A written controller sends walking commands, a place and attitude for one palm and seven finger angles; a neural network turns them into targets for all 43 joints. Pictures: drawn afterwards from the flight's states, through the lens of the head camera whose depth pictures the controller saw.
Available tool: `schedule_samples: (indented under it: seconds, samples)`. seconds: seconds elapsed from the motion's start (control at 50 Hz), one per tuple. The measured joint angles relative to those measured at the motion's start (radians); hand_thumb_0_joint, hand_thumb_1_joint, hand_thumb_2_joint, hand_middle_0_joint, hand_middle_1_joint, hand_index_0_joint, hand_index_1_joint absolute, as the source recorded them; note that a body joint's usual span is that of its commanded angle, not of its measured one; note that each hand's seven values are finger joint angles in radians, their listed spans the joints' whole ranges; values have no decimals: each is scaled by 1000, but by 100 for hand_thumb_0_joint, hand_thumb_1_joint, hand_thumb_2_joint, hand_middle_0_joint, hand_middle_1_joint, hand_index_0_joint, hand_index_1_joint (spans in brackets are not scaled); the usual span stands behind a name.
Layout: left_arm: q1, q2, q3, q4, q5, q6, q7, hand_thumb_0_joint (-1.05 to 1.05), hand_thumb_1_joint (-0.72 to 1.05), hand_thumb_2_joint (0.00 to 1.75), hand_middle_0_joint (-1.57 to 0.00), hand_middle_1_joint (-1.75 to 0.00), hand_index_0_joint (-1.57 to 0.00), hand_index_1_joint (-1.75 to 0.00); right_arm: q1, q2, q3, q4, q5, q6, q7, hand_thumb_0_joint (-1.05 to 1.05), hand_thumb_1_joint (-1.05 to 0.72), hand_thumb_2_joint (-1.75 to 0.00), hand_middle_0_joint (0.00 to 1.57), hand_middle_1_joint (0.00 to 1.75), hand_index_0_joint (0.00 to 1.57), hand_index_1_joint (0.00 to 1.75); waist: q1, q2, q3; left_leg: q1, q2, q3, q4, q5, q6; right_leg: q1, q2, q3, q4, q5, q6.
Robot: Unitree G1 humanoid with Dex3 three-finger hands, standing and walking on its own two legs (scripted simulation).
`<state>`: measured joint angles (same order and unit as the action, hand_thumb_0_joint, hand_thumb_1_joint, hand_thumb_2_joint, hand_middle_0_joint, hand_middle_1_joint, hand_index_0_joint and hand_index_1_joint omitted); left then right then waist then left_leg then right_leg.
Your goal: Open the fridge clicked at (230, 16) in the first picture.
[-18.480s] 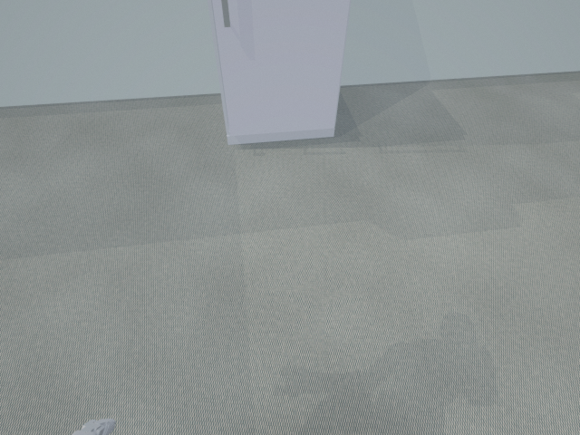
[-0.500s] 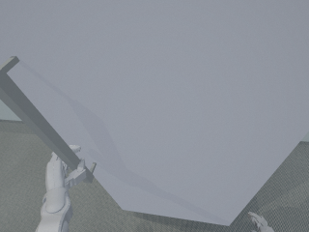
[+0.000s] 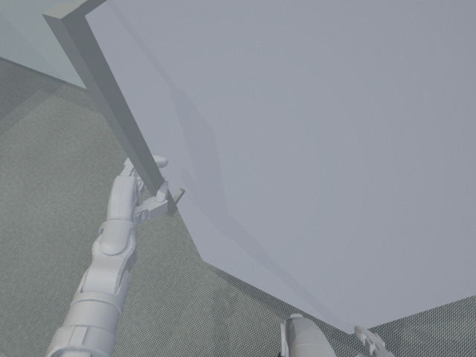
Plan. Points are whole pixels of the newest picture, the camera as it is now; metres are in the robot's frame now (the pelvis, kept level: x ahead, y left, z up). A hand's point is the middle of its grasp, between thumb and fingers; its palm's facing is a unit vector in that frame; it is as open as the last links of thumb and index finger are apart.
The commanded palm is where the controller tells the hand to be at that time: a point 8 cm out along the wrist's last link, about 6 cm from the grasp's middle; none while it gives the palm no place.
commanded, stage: walk backward, drawing the door open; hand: left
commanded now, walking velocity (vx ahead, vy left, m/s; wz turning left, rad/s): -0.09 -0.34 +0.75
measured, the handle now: (145, 140) +0.42 +0.15 +0.12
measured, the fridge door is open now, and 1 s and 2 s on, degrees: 1 14 49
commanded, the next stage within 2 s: none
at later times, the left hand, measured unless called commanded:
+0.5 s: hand (162, 207) +0.35 +0.14 +0.03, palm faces +0.52 -0.80 -0.29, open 7.1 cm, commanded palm +0.29 +0.17 +0.01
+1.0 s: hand (141, 264) +0.25 +0.16 +0.03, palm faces +0.59 -0.75 -0.30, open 7.2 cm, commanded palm +0.19 +0.18 +0.01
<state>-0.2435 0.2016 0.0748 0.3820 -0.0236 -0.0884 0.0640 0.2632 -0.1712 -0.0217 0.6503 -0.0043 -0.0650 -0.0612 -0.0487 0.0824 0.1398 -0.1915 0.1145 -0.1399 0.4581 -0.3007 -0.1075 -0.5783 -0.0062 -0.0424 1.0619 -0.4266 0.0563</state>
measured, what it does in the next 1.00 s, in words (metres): steps to the right, turning left: right foot, then left foot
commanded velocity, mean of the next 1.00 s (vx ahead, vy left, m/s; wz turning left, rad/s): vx -0.16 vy -0.13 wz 0.47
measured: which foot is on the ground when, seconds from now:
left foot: down 0.00-0.12, up 0.14-0.54, down 0.56-0.76, up 0.78-1.00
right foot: up 0.00-0.10, down 0.12-0.58, up 0.60-0.72, down 0.74-1.00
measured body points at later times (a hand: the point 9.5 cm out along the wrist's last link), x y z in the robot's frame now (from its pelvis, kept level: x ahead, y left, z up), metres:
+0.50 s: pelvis +0.07 -0.15 +0.00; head +0.18 -0.16 +0.43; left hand +0.31 +0.18 +0.05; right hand +0.16 -0.35 -0.16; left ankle +0.04 -0.01 -0.71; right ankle +0.05 -0.17 -0.74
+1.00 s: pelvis +0.02 -0.17 +0.00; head +0.10 -0.17 +0.44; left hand +0.21 +0.19 +0.05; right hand +0.16 -0.37 -0.16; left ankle +0.00 -0.05 -0.73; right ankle +0.01 -0.29 -0.73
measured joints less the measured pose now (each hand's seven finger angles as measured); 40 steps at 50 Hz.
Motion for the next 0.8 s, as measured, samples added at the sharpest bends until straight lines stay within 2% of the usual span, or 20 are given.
schedule_samples:
  seconds: [0.06,0.1,0.12,0.14,0.16,0.22,0.24,0.28,0.34,0.46,0.52,0.56,0.6,0.64,0.66,0.68,0.72,0.74,0.76,0.8]
  samples:
    - [5,23,35,-23,-31,-3,-14,2,64,83,-20,-114,-26,-131,-11,-21,-10,9,9,10,2,-1,-94,-90,21,30,20,30,-4,17,26,-12,19,-45,29,-21,-31,72,-9,9,-136,5,-5]
    - [9,33,62,-29,-49,-3,-19,2,62,84,-22,-114,-25,-132,-6,-34,-20,11,20,17,4,-1,-93,-90,21,30,20,30,-9,29,33,-28,24,-86,66,-46,-51,184,-15,6,-367,110,-20]
    - [7,30,79,-29,-54,-4,-16,1,61,84,-24,-114,-25,-133,-11,-46,-24,15,31,19,6,-1,-93,-90,21,30,20,30,-11,48,47,-43,32,-105,114,-65,-36,232,-8,-13,-447,179,-40]
    - [-3,16,95,-23,-63,-1,-9,1,61,85,-24,-113,-24,-134,-29,-67,-30,25,44,24,6,-1,-93,-90,20,30,20,30,-27,84,76,-76,38,-117,213,-94,12,255,7,-48,-452,179,-61]
    - [-14,6,108,-14,-73,6,-4,2,61,85,-24,-112,-22,-134,-45,-81,-39,36,55,29,5,0,-92,-90,20,30,20,30,-42,96,96,-126,17,-97,362,-160,35,267,2,-75,-437,155,-80]
    - [-19,-11,124,-2,-83,23,27,3,63,84,-22,-109,-20,-136,-37,-103,-21,38,38,61,12,0,-92,-90,20,29,24,32,-45,54,102,-259,-69,48,818,-253,52,286,-40,-104,-415,95,-114]
    - [-11,-14,126,-1,-79,21,38,3,64,84,-22,-110,-19,-136,-29,-103,-8,40,29,73,14,0,-92,-90,20,29,26,33,-45,37,96,-288,-87,98,908,-261,53,293,-51,-113,-424,91,-122]
    - [6,-15,125,1,-66,5,57,3,64,84,-21,-111,-17,-136,-13,-92,11,40,16,96,12,0,-92,-90,20,29,29,34,-46,8,81,-319,-105,185,963,-271,56,307,-69,-134,-453,94,-130]
    - [23,-9,114,-5,-48,-16,78,3,64,83,-21,-113,-18,-134,17,-65,32,42,6,120,7,0,-91,-90,20,29,31,33,-33,-27,68,-317,-109,263,848,-267,66,323,-82,-171,-495,97,-147]
    - [39,5,87,-42,-23,-35,100,2,60,87,-23,-118,-21,-132,73,-41,76,40,-2,133,5,0,-92,-90,20,29,34,31,5,-63,71,-237,-85,310,427,-179,88,353,-76,-235,-533,86,-169]
    - [55,12,82,-68,-16,-35,102,2,58,89,-24,-120,-22,-131,101,-52,107,23,-7,132,7,1,-96,-90,20,29,34,31,14,-65,74,-167,-82,323,181,-10,102,352,-72,-252,-497,65,-164]
    - [77,22,83,-89,-18,-33,102,2,57,89,-25,-121,-22,-131,122,-64,122,-1,-9,130,7,2,-98,-90,20,29,34,31,13,-49,78,-95,-69,308,30,181,130,321,-64,-253,-385,54,-122]
    - [73,49,93,-83,-26,-26,101,1,58,89,-24,-122,-22,-129,100,-49,123,2,-16,140,11,3,-101,-90,20,29,35,30,4,-78,81,-79,-78,321,21,156,117,281,-77,-200,-242,32,-51]
    - [47,57,118,-52,-26,-8,94,1,60,87,-23,-120,-20,-128,67,-41,113,8,-34,149,14,5,-105,-90,20,29,37,30,-33,-65,74,-105,-75,303,17,145,105,269,-42,-124,-122,-69,-33]
    - [27,55,126,-29,-24,1,89,1,61,86,-22,-120,-19,-128,57,-45,108,8,-44,149,13,5,-105,-90,20,29,38,30,-54,-41,72,-124,-69,279,12,156,104,278,-21,-94,-121,-97,-32]
    - [5,52,129,-6,-26,12,84,1,62,85,-21,-119,-18,-128,53,-55,104,8,-48,144,13,6,-105,-90,20,29,40,30,-65,-14,68,-145,-62,254,7,171,101,298,-7,-68,-173,-103,-32]
    - [-30,49,131,22,-36,39,75,1,65,84,-20,-117,-17,-127,63,-77,98,1,-45,123,22,8,-105,-90,20,29,44,30,-68,21,53,-188,-54,221,14,193,87,373,-10,-32,-406,-15,-34]
    - [-39,52,136,27,-39,50,69,1,66,83,-19,-116,-16,-127,71,-86,97,-5,-39,111,29,8,-105,-90,20,29,46,30,-66,28,50,-209,-51,209,32,193,80,420,-15,-34,-536,55,-40]
    - [-46,43,148,31,-42,56,67,1,67,83,-18,-115,-14,-127,65,-100,88,-7,-22,104,30,8,-105,-90,20,29,47,30,-76,64,72,-218,-29,180,54,191,75,456,14,-59,-596,80,-57]
    - [-27,41,162,22,-51,71,61,2,70,83,-16,-113,-13,-126,60,-104,68,-4,8,106,29,7,-103,-90,20,29,46,30,-85,78,87,-233,-29,147,170,87,77,485,36,-77,-629,95,-85]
